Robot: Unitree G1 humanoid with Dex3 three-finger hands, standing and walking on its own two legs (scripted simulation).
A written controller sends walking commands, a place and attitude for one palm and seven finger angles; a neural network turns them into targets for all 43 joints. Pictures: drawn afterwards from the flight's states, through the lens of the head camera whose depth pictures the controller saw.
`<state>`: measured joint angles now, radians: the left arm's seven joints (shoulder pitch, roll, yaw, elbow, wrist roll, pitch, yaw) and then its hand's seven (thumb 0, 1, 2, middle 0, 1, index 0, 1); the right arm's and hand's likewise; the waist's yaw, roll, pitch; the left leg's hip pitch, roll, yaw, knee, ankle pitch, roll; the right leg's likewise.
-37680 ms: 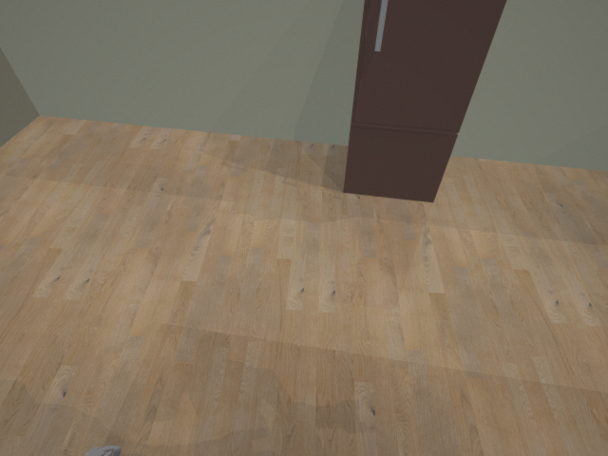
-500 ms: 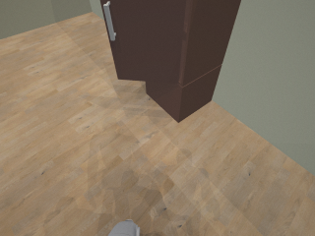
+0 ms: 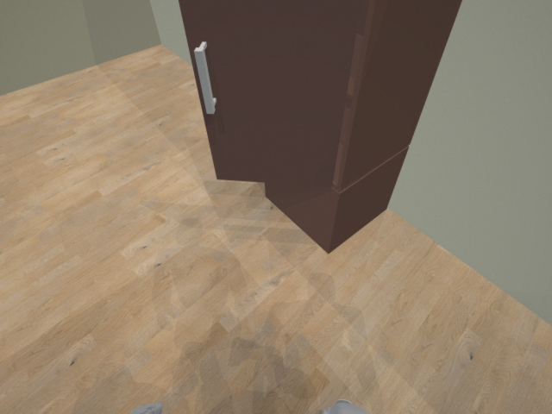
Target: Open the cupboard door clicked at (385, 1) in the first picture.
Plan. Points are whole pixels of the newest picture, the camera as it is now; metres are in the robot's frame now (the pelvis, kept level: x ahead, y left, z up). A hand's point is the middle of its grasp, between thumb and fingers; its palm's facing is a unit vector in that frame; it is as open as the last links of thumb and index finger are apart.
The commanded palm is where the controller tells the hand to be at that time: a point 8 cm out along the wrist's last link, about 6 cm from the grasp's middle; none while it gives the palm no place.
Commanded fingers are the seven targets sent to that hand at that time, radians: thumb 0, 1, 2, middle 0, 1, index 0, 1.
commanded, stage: take the last steps up to it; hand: left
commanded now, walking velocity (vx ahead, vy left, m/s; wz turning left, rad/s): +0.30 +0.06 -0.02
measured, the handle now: (207, 79) +0.86 +0.22 +0.04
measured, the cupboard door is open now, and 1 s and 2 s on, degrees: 45 45 45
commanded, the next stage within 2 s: come to a stop and stand still in 0.44 s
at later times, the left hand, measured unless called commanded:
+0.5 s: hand out of the picture +0.15 +0.22 -0.18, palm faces +0.11 -0.98 -0.18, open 7.3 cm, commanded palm none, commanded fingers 0.00 0.90 0.90 -0.20 -0.30 -0.20 -0.30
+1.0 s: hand (173, 304) +0.34 +0.23 -0.17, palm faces +0.00 -0.96 -0.27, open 7.3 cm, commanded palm none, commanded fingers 0.00 0.90 0.90 -0.20 -0.30 -0.20 -0.30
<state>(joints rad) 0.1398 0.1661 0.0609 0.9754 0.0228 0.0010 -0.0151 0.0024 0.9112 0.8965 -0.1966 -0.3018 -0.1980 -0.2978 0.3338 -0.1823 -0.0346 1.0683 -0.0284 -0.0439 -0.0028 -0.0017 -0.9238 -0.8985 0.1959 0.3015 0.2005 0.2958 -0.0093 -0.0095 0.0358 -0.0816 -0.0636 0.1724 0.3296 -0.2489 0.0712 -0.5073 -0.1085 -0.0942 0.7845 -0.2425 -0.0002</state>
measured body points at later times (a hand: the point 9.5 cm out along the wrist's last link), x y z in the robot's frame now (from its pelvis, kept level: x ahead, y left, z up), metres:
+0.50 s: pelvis +0.19 +0.04 -0.01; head +0.21 +0.05 +0.44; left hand +0.14 +0.27 -0.17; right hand +0.26 -0.20 -0.15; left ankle +0.27 +0.15 -0.74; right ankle +0.12 -0.10 -0.74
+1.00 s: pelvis +0.26 +0.04 -0.01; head +0.29 +0.02 +0.44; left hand +0.34 +0.28 -0.15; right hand +0.29 -0.21 -0.17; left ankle +0.24 +0.15 -0.71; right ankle +0.25 -0.06 -0.74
